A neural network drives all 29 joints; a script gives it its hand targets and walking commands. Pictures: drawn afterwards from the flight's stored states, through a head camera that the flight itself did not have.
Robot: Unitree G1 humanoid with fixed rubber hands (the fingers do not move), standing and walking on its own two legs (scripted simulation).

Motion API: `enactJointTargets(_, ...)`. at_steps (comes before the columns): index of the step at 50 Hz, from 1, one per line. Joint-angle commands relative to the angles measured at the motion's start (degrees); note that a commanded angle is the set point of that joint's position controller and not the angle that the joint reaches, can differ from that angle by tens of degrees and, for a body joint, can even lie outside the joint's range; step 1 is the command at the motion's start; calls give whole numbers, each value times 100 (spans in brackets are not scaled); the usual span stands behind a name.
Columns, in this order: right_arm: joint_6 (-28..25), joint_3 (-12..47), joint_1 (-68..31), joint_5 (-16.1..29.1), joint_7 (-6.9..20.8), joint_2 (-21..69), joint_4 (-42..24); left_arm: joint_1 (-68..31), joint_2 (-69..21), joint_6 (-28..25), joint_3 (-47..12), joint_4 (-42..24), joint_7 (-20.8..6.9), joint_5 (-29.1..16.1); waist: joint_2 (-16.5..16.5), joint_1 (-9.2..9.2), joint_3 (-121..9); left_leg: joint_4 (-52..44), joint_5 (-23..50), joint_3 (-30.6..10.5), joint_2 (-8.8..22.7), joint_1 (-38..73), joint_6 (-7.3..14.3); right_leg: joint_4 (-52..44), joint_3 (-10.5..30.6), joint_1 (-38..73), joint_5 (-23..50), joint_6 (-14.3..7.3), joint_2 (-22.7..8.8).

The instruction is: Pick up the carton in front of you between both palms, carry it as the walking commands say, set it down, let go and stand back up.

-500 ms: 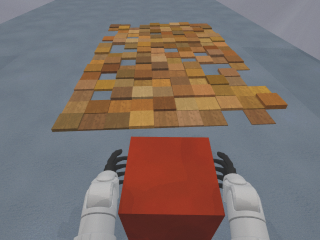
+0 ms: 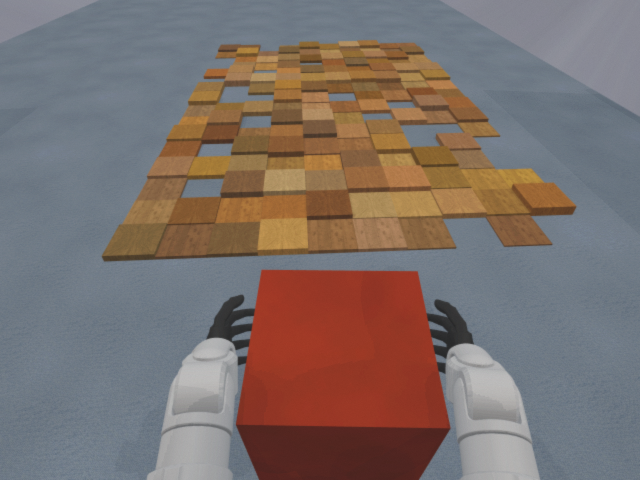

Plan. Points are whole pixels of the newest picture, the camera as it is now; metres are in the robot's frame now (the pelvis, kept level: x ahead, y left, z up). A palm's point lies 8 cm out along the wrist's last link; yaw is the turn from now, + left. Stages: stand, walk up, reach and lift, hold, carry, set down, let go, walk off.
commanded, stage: carry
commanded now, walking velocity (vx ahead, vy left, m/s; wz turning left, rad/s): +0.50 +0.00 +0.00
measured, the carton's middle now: (338, 384) +0.29 +0.00 -0.03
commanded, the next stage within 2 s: none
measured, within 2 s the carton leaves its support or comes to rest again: neither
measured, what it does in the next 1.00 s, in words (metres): walks ahead: left foot, then right foot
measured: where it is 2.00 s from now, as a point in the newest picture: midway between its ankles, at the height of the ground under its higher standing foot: (333, 300)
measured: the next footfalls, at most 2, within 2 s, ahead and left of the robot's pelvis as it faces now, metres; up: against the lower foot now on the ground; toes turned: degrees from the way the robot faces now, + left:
left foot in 0.50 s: +0.20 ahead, +0.10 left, +0.00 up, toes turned +8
right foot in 0.84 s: +0.54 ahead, -0.10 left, +0.00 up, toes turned -11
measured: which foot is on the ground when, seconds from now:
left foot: down 0.00-0.36, up 0.38-0.48, down 0.50-0.84, up 0.86-1.00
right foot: down 0.00-0.50, up 0.52-0.82, down 0.84-1.00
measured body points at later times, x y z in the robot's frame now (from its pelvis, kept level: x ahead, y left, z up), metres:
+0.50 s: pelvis +0.16 +0.01 -0.02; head +0.16 +0.02 +0.43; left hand +0.43 +0.17 +0.05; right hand +0.44 -0.14 +0.06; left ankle +0.16 +0.09 -0.74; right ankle +0.03 -0.12 -0.74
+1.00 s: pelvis +0.46 -0.04 -0.01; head +0.48 -0.04 +0.44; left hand +0.72 +0.13 +0.04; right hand +0.75 -0.17 +0.04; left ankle +0.35 +0.07 -0.65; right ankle +0.50 -0.09 -0.74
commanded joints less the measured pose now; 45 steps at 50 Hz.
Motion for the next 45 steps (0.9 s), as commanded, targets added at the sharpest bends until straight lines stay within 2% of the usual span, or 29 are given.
enactJointTargets(1,-220,3432,-3254,1737,1332,5310,-629,-3085,-5313,-178,-3459,-555,-1343,-1730,-91,3,-1391,-157,-1913,32,512,-543,164,-289,57,-514,-1970,-159,-588)
enactJointTargets(2,-184,3565,-3323,1821,1307,5317,-788,-3162,-5317,-150,-3562,-710,-1315,-1809,-101,2,-1249,-147,-2598,17,480,-790,188,-373,152,-756,-2747,-205,-611)
enactJointTargets(3,-139,3692,-3397,1914,1280,5299,-952,-3239,-5307,-104,-3680,-877,-1283,-1901,-139,2,-1145,-25,-2589,75,488,-920,179,-382,191,-885,-2824,-237,-666)
enactJointTargets(6,147,4137,-3334,2219,1175,5195,-1491,-3138,-5184,172,-4095,-1422,-1151,-2169,-318,36,-1635,553,-1489,490,450,-877,129,-233,193,-692,-2050,-398,-867)
enactJointTargets(9,644,4415,-3287,2536,1074,4984,-1937,-3102,-4918,672,-4429,-1978,-1015,-2440,-241,29,-1604,374,-1858,379,625,-1015,227,5,165,-957,-2303,-483,-945)
enactJointTargets(11,1025,4454,-3142,2676,1005,4767,-2044,-3128,-4766,1071,-4540,-2190,-955,-2633,669,-50,-1410,-238,-2094,-392,1174,-388,485,1047,-584,-1855,-1714,-252,-582)
enactJointTargets(12,1195,4439,-2951,2703,953,4661,-2086,-3141,-4746,1273,-4606,-2309,-946,-2786,1288,-97,-1395,-574,-1607,-1028,1556,93,724,1698,-1115,-2353,-1234,-93,-324)
enactJointTargets(13,1348,4430,-2797,2713,893,4597,-2180,-3123,-4745,1451,-4669,-2402,-956,-2955,1397,-96,-1229,-523,-720,-1296,1762,300,950,1421,-1322,-2662,-1375,-45,-271)
enactJointTargets(15,1629,4522,-2710,2807,782,4599,-2643,-2935,-4895,1702,-4807,-2525,-987,-3246,824,-41,-1481,132,550,-582,1591,-55,867,453,-1450,-1585,-1000,-39,-301)
enactJointTargets(16,1769,4610,-2737,2915,771,4644,-2927,-2828,-5004,1806,-4808,-2582,-981,-3288,415,-3,-1753,758,696,275,1235,-360,581,76,-1247,-803,-698,-127,-389)
enactJointTargets(17,1916,4747,-2926,3061,793,4746,-3201,-2620,-5010,1889,-4743,-2646,-959,-3257,-497,81,-1894,1936,1209,1068,785,-1292,240,108,-459,335,119,-405,-823)
enactJointTargets(18,2049,4778,-2907,3187,829,4795,-3325,-2292,-4961,1979,-4669,-2684,-925,-3204,-1517,164,-2039,2899,454,1558,473,-2717,-35,77,622,1544,1753,-786,-1602)
enactJointTargets(19,2128,4815,-2866,3275,875,4874,-3433,-2165,-4969,2072,-4637,-2836,-876,-3144,-1875,208,-1741,2864,-1694,1634,177,-3977,-113,-257,1321,2263,2996,-1163,-2070)
enactJointTargets(20,2181,4853,-2914,3361,927,4968,-3513,-2278,-4978,2151,-4686,-3147,-821,-3138,-1274,265,-1443,2539,-2426,1427,314,-4432,-19,-220,1437,2425,3359,-1365,-2249)
enactJointTargets(21,2226,4825,-2747,3433,962,5032,-3497,-2356,-4968,2221,-4762,-3439,-778,-3142,-826,290,-1460,1968,-2408,1380,394,-4342,54,-36,1149,2509,3260,-1288,-2211)
enactJointTargets(22,2269,4761,-2490,3447,963,5009,-3494,-2332,-5089,2289,-4803,-3629,-767,-3193,-685,229,-1640,1296,-1927,1463,349,-3760,77,53,708,2332,2945,-1050,-2082)
enactJointTargets(24,2321,4737,-2015,3359,937,5021,-3616,-2115,-5122,2375,-4827,-3935,-800,-3257,-676,-8,-2172,-272,-153,1967,4,-834,134,568,-770,743,2471,-457,-1541)
enactJointTargets(25,2340,4729,-1995,3325,911,5010,-3638,-2194,-5034,2405,-4858,-4057,-829,-3297,-293,-92,-2530,-219,150,1671,213,1249,239,1354,-1366,-675,1960,-156,-1192)
enactJointTargets(26,2346,4654,-1885,3222,865,5041,-3587,-2516,-4855,2488,-4889,-4293,-880,-3399,1226,-232,-2506,-1037,-401,-800,1692,1960,579,2928,-1878,-2046,300,141,-622)
enactJointTargets(27,2349,4556,-2060,3113,820,5004,-3648,-2808,-4793,2572,-4986,-4370,-935,-3525,1973,-187,-2139,-887,1400,-2203,2428,2613,1347,3600,-1519,-3592,-1664,108,-138)
enactJointTargets(28,2414,4553,-2226,3146,783,4943,-3865,-2710,-4839,2600,-4979,-4174,-976,-3565,1177,-162,-1974,-601,2109,-1899,2633,2627,1626,4220,-1045,-4037,-1871,-80,-532)
enactJointTargets(30,2504,4605,-2341,3216,742,4956,-3983,-2441,-4870,2632,-4891,-3898,-1002,-3598,249,-179,-1947,-581,2333,-1059,2372,2530,1287,4043,-943,-4216,-1449,-212,-803)
enactJointTargets(32,2569,4696,-2403,3329,777,4961,-4037,-2187,-4931,2632,-4771,-3678,-955,-3477,362,-195,-1739,-763,2642,-273,2073,2406,956,3181,-1201,-4176,-1089,-130,-742)
enactJointTargets(38,2604,4780,-2135,3478,1008,4937,-3846,-1724,-5054,2571,-4593,-3566,-772,-2989,921,-144,-1349,-825,3402,1295,1448,1040,667,812,-2161,-2255,474,-108,-184)
enactJointTargets(41,2584,4804,-2073,3436,1063,4892,-3812,-1693,-5086,2532,-4626,-3525,-796,-2939,915,29,-1801,564,4173,1979,1264,241,353,377,-2565,-20,890,-299,171)
enactJointTargets(42,2571,4804,-2164,3421,1079,4850,-3808,-1744,-5073,2525,-4640,-3520,-820,-2967,733,136,-2093,1512,3337,2046,1119,-324,242,381,-2359,971,460,-296,-31)
enactJointTargets(43,2573,4792,-2301,3412,1104,4797,-3798,-1755,-5019,2525,-4621,-3468,-840,-2969,0,272,-2363,2952,1713,1991,856,-1157,107,-31,-671,1672,-861,-510,-1139)
enactJointTargets(44,2594,4875,-2391,3423,1115,4837,-3837,-1836,-5004,2478,-4606,-3324,-869,-2944,-1434,167,-2396,4453,-1258,1606,54,-2709,-104,-971,2256,2252,-1126,-1390,-2671)
enactJointTargets(45,2572,4850,-2369,3390,1118,4832,-3690,-1839,-5146,2466,-4656,-3320,-890,-3053,-1101,142,-2256,5214,-1510,836,383,-3110,93,-1221,2407,1993,-817,-1589,-2830)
